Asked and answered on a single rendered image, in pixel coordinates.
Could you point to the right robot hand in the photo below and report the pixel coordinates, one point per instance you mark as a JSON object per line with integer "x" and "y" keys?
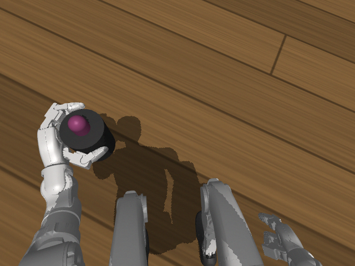
{"x": 276, "y": 246}

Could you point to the right robot arm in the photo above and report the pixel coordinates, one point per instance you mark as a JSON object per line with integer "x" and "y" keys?
{"x": 301, "y": 257}

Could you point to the left robot arm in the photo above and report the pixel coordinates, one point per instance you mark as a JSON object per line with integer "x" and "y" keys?
{"x": 57, "y": 243}

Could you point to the bottle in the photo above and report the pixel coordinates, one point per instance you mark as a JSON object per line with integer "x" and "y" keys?
{"x": 84, "y": 130}

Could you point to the left robot hand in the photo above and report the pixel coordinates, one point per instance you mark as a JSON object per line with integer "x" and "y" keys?
{"x": 52, "y": 149}

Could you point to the right robot foot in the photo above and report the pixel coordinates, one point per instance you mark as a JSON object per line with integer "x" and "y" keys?
{"x": 206, "y": 260}

